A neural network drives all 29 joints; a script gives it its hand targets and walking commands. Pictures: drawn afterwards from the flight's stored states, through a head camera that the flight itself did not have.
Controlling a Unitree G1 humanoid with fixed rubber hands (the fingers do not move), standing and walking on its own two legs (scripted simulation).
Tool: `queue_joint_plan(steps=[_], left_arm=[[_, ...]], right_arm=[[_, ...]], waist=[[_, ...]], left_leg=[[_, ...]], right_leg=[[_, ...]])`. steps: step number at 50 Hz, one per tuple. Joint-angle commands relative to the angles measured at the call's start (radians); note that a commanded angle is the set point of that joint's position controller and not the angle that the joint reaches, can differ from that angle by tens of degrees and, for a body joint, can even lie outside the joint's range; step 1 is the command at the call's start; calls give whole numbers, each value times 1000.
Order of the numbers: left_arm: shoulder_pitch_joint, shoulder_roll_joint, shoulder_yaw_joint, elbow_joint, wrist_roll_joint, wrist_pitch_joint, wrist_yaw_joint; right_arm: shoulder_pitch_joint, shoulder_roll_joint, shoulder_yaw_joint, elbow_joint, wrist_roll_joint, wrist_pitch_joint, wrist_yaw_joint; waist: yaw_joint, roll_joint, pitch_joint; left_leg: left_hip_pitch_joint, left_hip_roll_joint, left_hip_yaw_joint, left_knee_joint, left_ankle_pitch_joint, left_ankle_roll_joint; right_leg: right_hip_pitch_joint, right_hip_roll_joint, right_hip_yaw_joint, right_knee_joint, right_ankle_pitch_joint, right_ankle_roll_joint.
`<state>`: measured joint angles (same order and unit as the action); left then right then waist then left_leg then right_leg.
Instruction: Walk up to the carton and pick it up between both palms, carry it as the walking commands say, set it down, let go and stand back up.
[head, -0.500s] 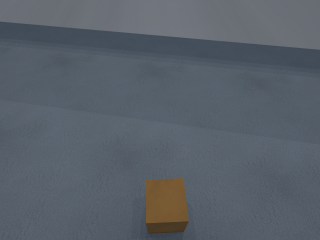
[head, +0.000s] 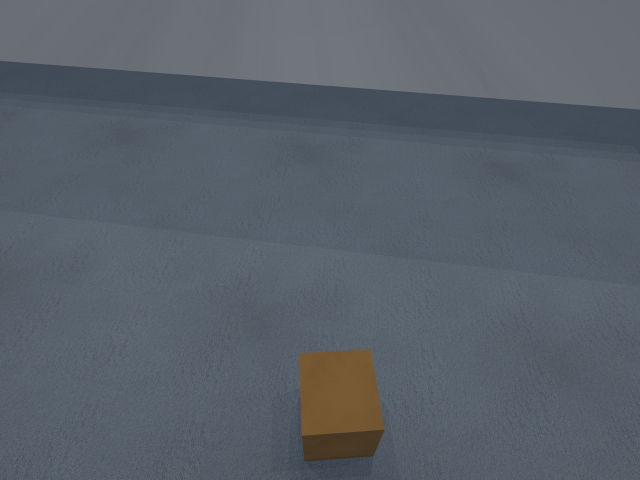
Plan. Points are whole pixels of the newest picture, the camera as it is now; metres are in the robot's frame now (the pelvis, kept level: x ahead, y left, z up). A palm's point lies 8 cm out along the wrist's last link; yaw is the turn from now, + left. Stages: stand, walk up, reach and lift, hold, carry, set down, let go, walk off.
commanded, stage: walk up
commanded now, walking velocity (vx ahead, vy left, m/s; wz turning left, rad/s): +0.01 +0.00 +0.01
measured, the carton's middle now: (337, 406) +0.45 -0.05 -0.65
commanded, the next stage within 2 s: stand in 0.52 s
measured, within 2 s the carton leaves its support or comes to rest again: neither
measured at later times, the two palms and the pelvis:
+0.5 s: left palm out of the picture -0.05 +0.17 -0.14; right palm out of the picture -0.02 -0.24 -0.15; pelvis +0.00 -0.03 +0.00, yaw +1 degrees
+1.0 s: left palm out of the picture +0.15 +0.19 -0.14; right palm (510, 473) +0.17 -0.25 -0.13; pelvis -0.01 -0.03 -0.03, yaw +1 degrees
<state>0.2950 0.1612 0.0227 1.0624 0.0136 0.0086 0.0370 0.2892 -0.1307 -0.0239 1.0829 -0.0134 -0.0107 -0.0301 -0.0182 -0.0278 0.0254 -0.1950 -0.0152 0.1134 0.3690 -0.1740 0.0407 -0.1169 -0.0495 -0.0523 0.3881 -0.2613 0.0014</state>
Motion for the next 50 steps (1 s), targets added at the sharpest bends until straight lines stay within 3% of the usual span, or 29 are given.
queue_joint_plan(steps=[1,2,5,14,36,37,38,39,40,41,43,44,45,46,47,48,50], left_arm=[[80,56,-3,26,1,-34,1],[78,53,-8,37,0,-35,-1],[99,38,-15,63,-2,-40,0],[146,20,-10,83,2,-38,3],[139,53,8,85,1,-41,5],[-212,229,10,-266,-83,9,2],[-563,160,-69,-580,-64,65,16],[-565,147,-63,-528,-62,148,28],[-480,189,-38,-533,-88,249,34],[-390,198,-53,-485,-108,357,27],[-220,167,-73,-376,-98,551,0],[-171,132,-74,-365,-99,621,-7],[-125,96,-72,-381,-94,672,-8],[-83,61,-70,-417,-86,710,-11],[-64,39,-65,-465,-77,731,-12],[-81,34,-49,-516,-64,733,-7],[-116,43,-11,-609,-24,703,-2]], right_arm=[[61,-69,-4,-5,10,-6,8],[57,-76,-8,2,7,-4,5],[58,-88,-16,8,3,-3,4],[72,-59,-14,32,6,0,-4],[66,-81,-13,55,0,-4,-7],[-285,-167,49,-296,125,28,-10],[-624,-138,64,-459,130,102,-28],[-608,-166,74,-461,121,171,-31],[-510,-172,71,-480,112,253,-30],[-433,-167,72,-446,118,353,-28],[-273,-151,90,-392,107,555,-35],[-227,-124,87,-389,98,630,-34],[-167,-103,82,-376,95,683,-29],[-111,-106,67,-385,96,722,-17],[-91,-113,48,-406,94,745,0],[-118,-117,34,-436,77,746,13],[-165,-119,15,-490,34,706,33]], waist=[[16,-42,35],[8,-47,60],[2,-18,58],[-1,-2,92],[8,17,74],[-38,-61,-134],[-44,-8,-118],[8,-3,-88],[54,-67,-132],[70,-73,-116],[34,-53,-54],[24,-30,-55],[12,7,-88],[-2,37,-183],[-11,53,-282],[-10,57,-324],[6,55,-317]], left_leg=[[11,116,-152,-80,29,-11],[61,109,-138,-82,50,-28],[116,125,-136,-73,73,-21],[99,125,-121,-57,80,-29],[48,142,-126,-40,151,-18],[-134,9,-62,201,-268,72],[-87,24,-50,268,-260,46],[-143,23,-58,273,-279,28],[-121,27,-57,289,-252,27],[-31,13,-59,301,-185,9],[14,-7,-78,326,-100,2],[-4,-7,-110,338,-24,-2],[-56,-5,-138,329,90,-8],[-80,-4,-163,326,236,-6],[-99,-1,-179,306,337,6],[-100,3,-183,293,406,15],[-115,-3,-172,263,393,17]], right_leg=[[3,-108,111,-132,128,-35],[-55,-110,119,-142,114,-41],[-87,-92,97,-137,92,-33],[-105,-94,109,-154,59,-35],[-10,-90,54,-111,190,-42],[-375,-6,21,85,-267,-23],[-467,-51,54,93,-271,-52],[-491,-44,13,114,-313,-58],[-575,-53,-14,135,-318,-67],[-623,-70,3,92,-288,-78],[-679,-66,61,57,-210,-102],[-694,-60,95,75,-121,-105],[-629,-32,110,114,53,-96],[-500,6,116,173,300,-83],[-389,48,109,206,429,-73],[-354,70,108,209,465,-61],[-321,70,126,196,460,-57]])
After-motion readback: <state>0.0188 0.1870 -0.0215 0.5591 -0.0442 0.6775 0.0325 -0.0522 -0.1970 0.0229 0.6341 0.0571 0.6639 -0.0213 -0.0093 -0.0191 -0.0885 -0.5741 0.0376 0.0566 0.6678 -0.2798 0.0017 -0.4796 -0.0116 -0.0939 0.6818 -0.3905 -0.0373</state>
